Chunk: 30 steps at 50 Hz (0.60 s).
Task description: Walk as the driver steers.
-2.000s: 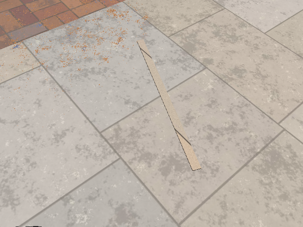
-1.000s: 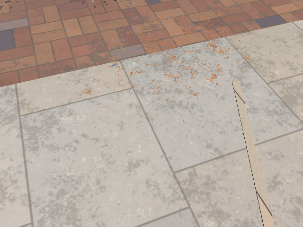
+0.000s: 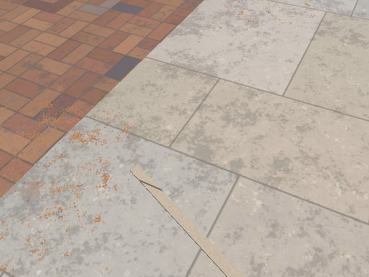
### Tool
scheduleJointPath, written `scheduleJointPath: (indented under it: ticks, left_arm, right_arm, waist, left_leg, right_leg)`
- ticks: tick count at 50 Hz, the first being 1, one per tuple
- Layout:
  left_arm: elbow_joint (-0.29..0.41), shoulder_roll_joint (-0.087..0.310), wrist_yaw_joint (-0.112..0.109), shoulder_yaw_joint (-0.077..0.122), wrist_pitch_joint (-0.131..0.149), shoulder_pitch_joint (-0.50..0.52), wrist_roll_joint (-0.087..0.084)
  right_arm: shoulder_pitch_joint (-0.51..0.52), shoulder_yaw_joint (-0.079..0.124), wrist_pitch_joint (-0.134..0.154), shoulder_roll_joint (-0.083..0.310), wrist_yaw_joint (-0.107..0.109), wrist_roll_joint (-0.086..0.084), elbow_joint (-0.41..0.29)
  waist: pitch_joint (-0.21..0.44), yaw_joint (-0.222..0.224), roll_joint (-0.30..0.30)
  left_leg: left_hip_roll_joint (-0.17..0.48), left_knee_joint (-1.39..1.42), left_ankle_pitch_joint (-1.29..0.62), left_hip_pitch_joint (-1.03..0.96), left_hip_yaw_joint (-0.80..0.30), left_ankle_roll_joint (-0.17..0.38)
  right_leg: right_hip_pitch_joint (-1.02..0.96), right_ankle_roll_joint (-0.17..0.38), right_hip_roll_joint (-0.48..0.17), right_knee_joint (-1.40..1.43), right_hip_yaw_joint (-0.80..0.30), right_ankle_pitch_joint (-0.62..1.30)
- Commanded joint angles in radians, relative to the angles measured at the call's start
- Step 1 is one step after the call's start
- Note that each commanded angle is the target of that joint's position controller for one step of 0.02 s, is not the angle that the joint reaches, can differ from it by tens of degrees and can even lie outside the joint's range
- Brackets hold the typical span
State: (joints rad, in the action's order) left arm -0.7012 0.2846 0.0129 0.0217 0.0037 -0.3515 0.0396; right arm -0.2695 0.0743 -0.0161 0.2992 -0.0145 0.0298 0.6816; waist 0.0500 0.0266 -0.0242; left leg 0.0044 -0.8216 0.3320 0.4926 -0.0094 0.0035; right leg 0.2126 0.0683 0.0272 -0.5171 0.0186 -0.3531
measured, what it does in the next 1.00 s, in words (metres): walks ahead, turning left: left foot, then right foot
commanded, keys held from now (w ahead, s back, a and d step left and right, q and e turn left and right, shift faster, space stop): w+shift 0.12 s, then w+q+shift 0.74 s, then q+shift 0.14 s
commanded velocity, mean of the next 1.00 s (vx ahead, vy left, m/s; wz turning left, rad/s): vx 0.90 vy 0.00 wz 0.60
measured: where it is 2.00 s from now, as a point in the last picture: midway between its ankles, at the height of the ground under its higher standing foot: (122, 160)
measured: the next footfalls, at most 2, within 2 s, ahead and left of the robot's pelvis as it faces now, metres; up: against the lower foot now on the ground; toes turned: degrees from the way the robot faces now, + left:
left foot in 0.36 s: +0.39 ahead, +0.14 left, +0.00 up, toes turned +10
right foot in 0.80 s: +0.86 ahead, +0.08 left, +0.00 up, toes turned +32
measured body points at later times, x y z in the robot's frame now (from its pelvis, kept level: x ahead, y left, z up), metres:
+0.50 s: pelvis +0.33 +0.08 -0.01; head +0.36 +0.08 +0.43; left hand +0.34 +0.35 -0.13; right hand +0.49 -0.18 -0.13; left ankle +0.35 +0.13 -0.73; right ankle +0.20 -0.10 -0.61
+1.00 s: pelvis +0.77 +0.18 +0.00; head +0.81 +0.19 +0.45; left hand +0.63 +0.45 -0.10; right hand +1.10 +0.06 -0.09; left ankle +0.72 +0.25 -0.64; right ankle +0.83 +0.06 -0.73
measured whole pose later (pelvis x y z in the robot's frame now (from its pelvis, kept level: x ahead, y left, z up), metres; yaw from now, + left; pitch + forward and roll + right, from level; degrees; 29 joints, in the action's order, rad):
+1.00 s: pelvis +0.77 +0.18 +0.00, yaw +40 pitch +1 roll -2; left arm -0.77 0.32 -0.01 0.05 0.08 -0.32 0.02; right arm -0.14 0.08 0.00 0.40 -0.03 0.01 0.69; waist -0.06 0.03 -0.07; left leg 0.00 -1.20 0.31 0.60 0.02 0.06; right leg 0.16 -0.02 -0.04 -0.44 0.15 -0.28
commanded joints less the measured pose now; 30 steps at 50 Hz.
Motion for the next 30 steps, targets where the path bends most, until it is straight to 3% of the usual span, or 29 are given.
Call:
scheduleJointPath:
  ticks: [1,3,6,10,13,14,16,17,18,19,20,21,22,23,24,25,27,28,30]
  left_arm:
    - [0.050,0.193,-0.015,0.056,0.032,-0.009,-0.004]
    - [0.031,0.165,-0.009,0.045,0.062,-0.021,-0.016]
    - [-0.017,0.147,-0.001,0.043,0.080,-0.091,-0.023]
    - [-0.058,0.154,-0.005,0.049,0.091,-0.155,-0.006]
    - [-0.095,0.142,-0.015,0.043,0.096,-0.174,0.000]
    - [-0.105,0.141,-0.018,0.041,0.097,-0.166,0.003]
    - [-0.123,0.168,-0.027,0.041,0.097,-0.157,0.008]
    - [-0.130,0.194,-0.034,0.047,0.088,-0.159,0.017]
    - [-0.124,0.220,-0.041,0.054,0.076,-0.137,0.017]
    - [-0.097,0.221,-0.047,0.052,0.079,-0.099,0.009]
    - [-0.026,0.094,-0.012,0.019,0.096,-0.121,-0.012]
    - [0.000,0.125,-0.004,0.022,0.120,-0.017,0.001]
    - [0.047,0.140,-0.004,0.023,0.132,0.113,0.000]
    - [0.054,0.125,-0.004,0.009,0.144,0.113,0.001]
    - [0.054,0.112,-0.004,0.004,0.139,0.112,0.011]
    - [0.056,0.104,-0.005,0.000,0.120,0.086,0.027]
    - [0.065,0.093,0.001,-0.003,0.081,0.087,0.043]
    - [0.087,0.086,0.004,-0.007,0.068,0.133,0.044]
    - [0.156,0.075,0.015,-0.018,0.064,0.286,0.027]
  right_arm:
    - [0.229,0.003,0.047,0.088,-0.028,0.011,-0.173]
    - [0.152,0.013,0.038,0.111,-0.044,0.021,-0.113]
    - [0.202,0.004,0.025,0.084,-0.055,0.007,-0.112]
    - [0.325,-0.009,0.027,0.066,-0.073,-0.007,-0.135]
    - [0.384,-0.021,0.032,0.051,-0.085,0.004,-0.157]
    - [0.383,-0.027,0.032,0.042,-0.085,0.007,-0.161]
    - [0.316,-0.028,0.030,0.046,-0.068,0.011,-0.147]
    - [0.207,-0.018,0.032,0.070,-0.059,0.010,-0.120]
    - [-0.012,0.001,0.040,0.109,-0.048,0.007,-0.055]
    - [-0.225,0.030,0.046,0.176,-0.034,0.015,0.010]
    - [-0.247,0.070,0.038,0.312,-0.018,0.015,0.024]
    - [-0.221,0.068,0.036,0.302,-0.021,-0.013,0.017]
    - [-0.194,0.067,0.035,0.285,-0.015,-0.011,0.039]
    - [-0.180,0.061,0.040,0.249,-0.008,-0.014,0.053]
    - [-0.137,0.053,0.044,0.217,-0.001,-0.014,0.053]
    - [-0.098,0.039,0.048,0.183,0.002,-0.015,0.053]
    - [-0.085,0.025,0.065,0.150,0.001,-0.024,0.050]
    - [-0.089,0.024,0.075,0.152,0.000,-0.030,0.051]
    - [-0.090,0.025,0.086,0.157,0.002,-0.028,0.048]
  waist:
    - [-0.157,0.023,0.092]
    - [-0.126,0.007,0.122]
    - [-0.157,0.024,0.112]
    - [-0.212,0.081,0.124]
    - [-0.241,0.088,0.110]
    - [-0.236,0.078,0.110]
    - [-0.147,0.027,0.150]
    - [-0.060,-0.034,0.187]
    - [0.055,-0.138,0.197]
    - [0.156,-0.244,0.134]
    - [0.240,-0.161,-0.181]
    - [0.284,-0.170,-0.114]
    - [0.114,-0.163,-0.055]
    - [0.033,-0.119,0.024]
    - [-0.029,-0.073,0.064]
    - [-0.069,-0.022,0.057]
    - [-0.105,0.011,0.021]
    - [-0.137,0.009,0.016]
    - [-0.203,-0.018,-0.003]
  left_leg:
    - [0.065,-0.157,-0.140,0.527,-0.068,-0.031]
    - [0.063,-0.155,-0.205,0.394,-0.014,-0.050]
    - [0.064,-0.087,-0.277,0.356,0.012,-0.044]
    - [0.025,0.036,-0.304,0.353,0.013,0.004]
    - [0.024,0.106,-0.276,0.337,0.071,0.064]
    - [0.012,0.134,-0.242,0.293,0.105,0.091]
    - [-0.071,0.147,-0.136,0.089,0.194,0.152]
    - [-0.123,0.120,-0.070,-0.033,0.216,0.177]
    - [-0.163,0.143,-0.031,-0.274,0.203,0.208]
    - [-0.101,0.203,0.009,-0.605,0.053,0.240]
    - [0.179,0.327,0.381,-0.912,-0.512,0.373]
    - [0.247,0.516,0.400,-0.911,-0.875,0.393]
    - [0.220,0.537,0.242,-0.820,-0.762,0.356]
    - [0.199,0.551,0.099,-0.674,-0.650,0.334]
    - [0.157,0.566,0.039,-0.537,-0.552,0.315]
    - [0.112,0.583,0.003,-0.412,-0.483,0.310]
    - [0.066,0.618,-0.002,-0.278,-0.426,0.330]
    - [0.054,0.648,-0.013,-0.211,-0.402,0.331]
    - [0.016,0.711,-0.067,-0.091,-0.372,0.315]
  right_leg:
    - [-0.212,0.159,-0.344,0.406,-0.545,-0.392]
    - [-0.166,0.133,-0.251,0.435,-0.378,-0.249]
    - [-0.169,0.128,-0.219,0.468,-0.275,-0.129]
    - [-0.243,0.098,-0.250,0.501,-0.120,0.000]
    - [-0.321,0.081,-0.275,0.508,-0.026,0.185]
    - [-0.337,0.070,-0.275,0.481,0.018,0.346]
    - [-0.359,0.043,-0.272,0.294,0.112,1.028]
    - [-0.380,0.034,-0.282,0.108,0.139,1.335]
    - [-0.307,0.023,-0.280,-0.159,0.156,1.428]
    - [-0.061,0.007,-0.251,-0.474,0.155,1.218]
    - [0.390,-0.053,-0.060,-0.877,0.114,0.306]
    - [0.536,-0.037,0.023,-0.997,-0.081,-0.022]
    - [0.635,-0.027,-0.037,-1.006,-0.128,0.053]
    - [0.595,-0.024,-0.085,-0.909,-0.123,0.099]
    - [0.543,-0.033,-0.118,-0.825,-0.114,0.089]
    - [0.484,-0.051,-0.131,-0.778,-0.108,0.060]
    - [0.449,-0.086,-0.147,-0.692,-0.093,-0.014]
    - [0.449,-0.101,-0.154,-0.626,-0.070,-0.002]
    - [0.413,-0.129,-0.145,-0.432,-0.023,0.150]
Over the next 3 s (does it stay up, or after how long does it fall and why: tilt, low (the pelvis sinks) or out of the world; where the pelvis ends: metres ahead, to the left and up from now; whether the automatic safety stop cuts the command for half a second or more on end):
stays up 1.06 0.39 0.00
